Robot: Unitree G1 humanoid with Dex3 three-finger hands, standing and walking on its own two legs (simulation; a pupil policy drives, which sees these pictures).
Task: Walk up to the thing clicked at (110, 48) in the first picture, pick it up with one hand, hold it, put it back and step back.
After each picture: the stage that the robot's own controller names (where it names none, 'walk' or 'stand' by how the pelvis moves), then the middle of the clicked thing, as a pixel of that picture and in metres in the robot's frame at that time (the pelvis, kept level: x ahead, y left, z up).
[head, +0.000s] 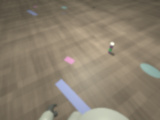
stand; (110, 48) +1.39 -0.35 -0.65
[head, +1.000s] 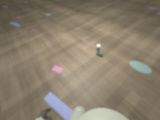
walk; (98, 50) +1.30 +0.03 -0.63
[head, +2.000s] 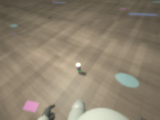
walk; (79, 68) +0.79 +0.29 -0.65
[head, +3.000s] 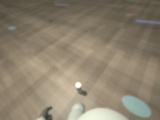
walk; (79, 88) +0.46 +0.22 -0.65
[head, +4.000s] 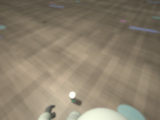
stand; (73, 97) +0.35 +0.22 -0.65
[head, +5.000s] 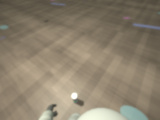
stand; (75, 98) +0.33 +0.21 -0.66
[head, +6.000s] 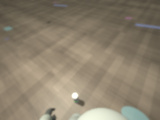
stand; (75, 98) +0.34 +0.21 -0.66
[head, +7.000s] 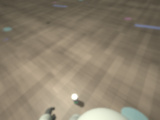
stand; (75, 99) +0.33 +0.22 -0.66
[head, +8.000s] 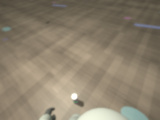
stand; (75, 99) +0.33 +0.22 -0.66
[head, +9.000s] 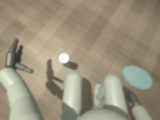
go down; (65, 61) +0.41 +0.22 -0.31
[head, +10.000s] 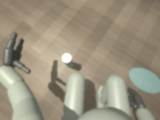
go down; (68, 61) +0.41 +0.22 -0.27
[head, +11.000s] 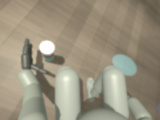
close in; (48, 53) +0.41 +0.25 -0.17
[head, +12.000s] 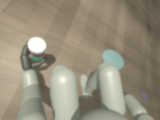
close; (37, 52) +0.41 +0.26 -0.16
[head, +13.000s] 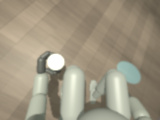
lift; (54, 64) +0.32 +0.25 -0.10
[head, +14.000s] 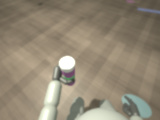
lift; (69, 73) +0.30 +0.17 +0.05
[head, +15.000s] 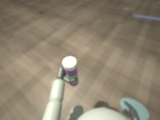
hold; (72, 73) +0.31 +0.15 +0.03
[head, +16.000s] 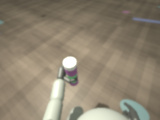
hold; (72, 73) +0.31 +0.16 +0.03
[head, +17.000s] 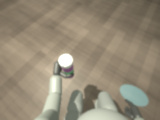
crouch; (68, 68) +0.35 +0.18 -0.02
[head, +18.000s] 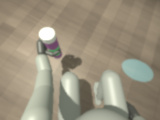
lower; (53, 46) +0.48 +0.23 -0.05
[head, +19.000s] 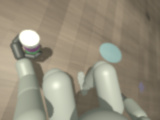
lower; (32, 47) +0.45 +0.25 -0.17
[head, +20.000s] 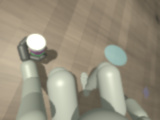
lower; (37, 49) +0.42 +0.25 -0.17
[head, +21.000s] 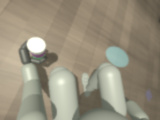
lower; (38, 52) +0.41 +0.26 -0.17
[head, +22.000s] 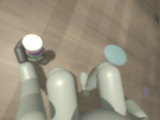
lower; (35, 51) +0.41 +0.26 -0.17
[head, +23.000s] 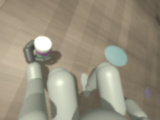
open; (43, 52) +0.42 +0.23 -0.18
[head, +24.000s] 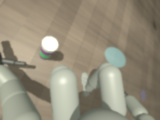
rise; (47, 50) +0.41 +0.22 -0.17
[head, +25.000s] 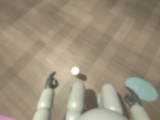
walk; (76, 73) +0.39 +0.17 -0.42
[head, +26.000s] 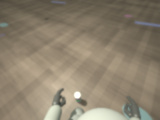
stand; (78, 97) +0.34 +0.16 -0.60
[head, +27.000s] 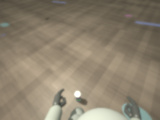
stand; (78, 97) +0.35 +0.16 -0.60
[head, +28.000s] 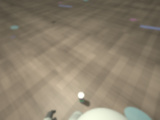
stand; (81, 98) +0.35 +0.14 -0.65
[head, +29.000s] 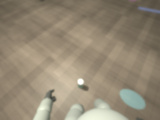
walk; (80, 84) +0.40 +0.10 -0.64
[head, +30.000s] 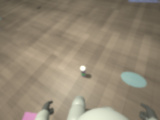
walk; (83, 71) +0.60 +0.16 -0.62
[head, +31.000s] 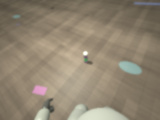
walk; (85, 57) +0.94 +0.20 -0.63
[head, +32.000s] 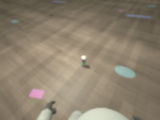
stand; (83, 61) +0.98 +0.19 -0.65
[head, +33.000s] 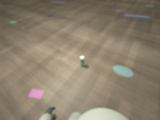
stand; (82, 61) +0.99 +0.21 -0.66
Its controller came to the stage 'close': yes
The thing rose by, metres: 0.69
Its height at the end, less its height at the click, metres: +0.00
